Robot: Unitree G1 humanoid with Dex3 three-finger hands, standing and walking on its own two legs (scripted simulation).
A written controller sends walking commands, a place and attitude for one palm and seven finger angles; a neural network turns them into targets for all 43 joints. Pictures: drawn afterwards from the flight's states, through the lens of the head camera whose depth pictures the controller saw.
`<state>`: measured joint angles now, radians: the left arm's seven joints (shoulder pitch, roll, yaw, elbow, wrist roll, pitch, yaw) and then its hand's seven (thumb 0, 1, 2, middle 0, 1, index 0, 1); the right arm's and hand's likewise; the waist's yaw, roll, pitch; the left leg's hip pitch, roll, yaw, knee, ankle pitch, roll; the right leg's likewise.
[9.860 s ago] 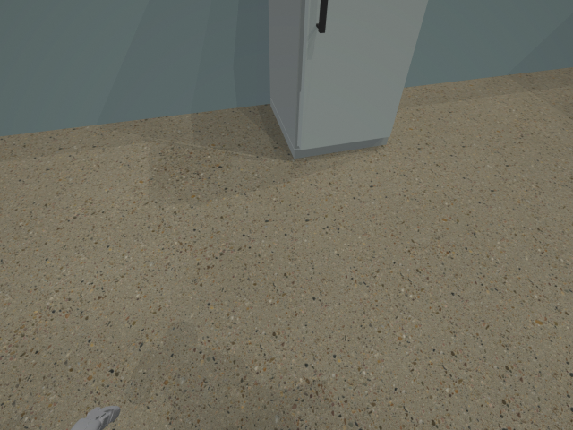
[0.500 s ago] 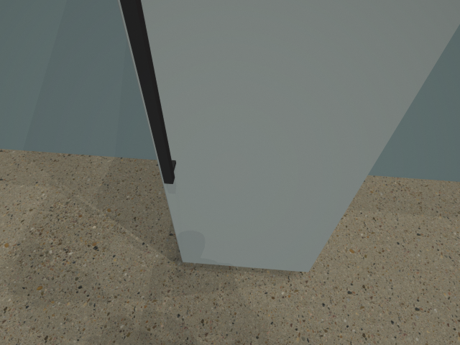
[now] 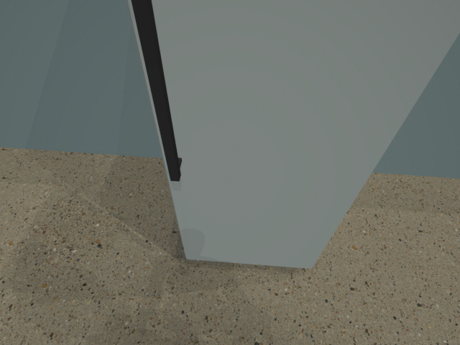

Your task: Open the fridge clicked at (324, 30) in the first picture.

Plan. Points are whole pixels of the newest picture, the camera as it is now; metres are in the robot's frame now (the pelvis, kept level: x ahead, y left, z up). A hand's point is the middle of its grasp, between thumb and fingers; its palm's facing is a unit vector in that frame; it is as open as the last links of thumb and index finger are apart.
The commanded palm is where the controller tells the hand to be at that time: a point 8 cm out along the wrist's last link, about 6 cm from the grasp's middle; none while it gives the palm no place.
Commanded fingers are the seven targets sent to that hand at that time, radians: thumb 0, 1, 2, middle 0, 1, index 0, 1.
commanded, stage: look again from close up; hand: left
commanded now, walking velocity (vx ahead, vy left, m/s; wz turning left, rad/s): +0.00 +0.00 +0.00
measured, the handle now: (162, 86) +0.51 +0.17 +0.18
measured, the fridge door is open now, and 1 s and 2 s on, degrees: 0 0 0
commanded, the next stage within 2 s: raise the hand to about handle height in 0.02 s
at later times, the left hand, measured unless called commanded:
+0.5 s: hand (124, 328) +0.15 +0.19 -0.05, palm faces -0.05 -1.00 -0.03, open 8.4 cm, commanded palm +0.12 +0.26 -0.04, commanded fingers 0.00 0.43 0.70 -0.23 -0.60 -0.23 -0.60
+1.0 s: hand (87, 294) +0.19 +0.24 +0.01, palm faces +0.07 -1.00 -0.05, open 11.3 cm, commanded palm +0.15 +0.29 +0.01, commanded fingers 0.00 -0.15 0.45 -0.28 -0.98 -0.28 -0.98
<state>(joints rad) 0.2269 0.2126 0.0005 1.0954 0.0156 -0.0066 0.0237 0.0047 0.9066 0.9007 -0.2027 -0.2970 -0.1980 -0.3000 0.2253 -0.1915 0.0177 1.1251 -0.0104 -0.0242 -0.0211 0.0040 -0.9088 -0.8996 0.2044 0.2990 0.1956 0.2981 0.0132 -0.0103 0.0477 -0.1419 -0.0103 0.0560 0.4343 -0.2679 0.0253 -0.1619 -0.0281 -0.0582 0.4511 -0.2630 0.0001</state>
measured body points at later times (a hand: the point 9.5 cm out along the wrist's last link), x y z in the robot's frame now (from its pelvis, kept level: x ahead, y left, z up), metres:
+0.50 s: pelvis -0.05 -0.02 -0.07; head -0.01 -0.01 +0.38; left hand +0.15 +0.24 -0.04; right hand +0.17 -0.27 -0.10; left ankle -0.02 +0.10 -0.74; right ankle -0.01 -0.12 -0.74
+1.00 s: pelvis -0.04 -0.01 -0.06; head +0.00 +0.00 +0.39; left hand +0.18 +0.30 +0.01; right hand +0.11 -0.24 -0.14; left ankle -0.02 +0.10 -0.74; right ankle -0.01 -0.12 -0.74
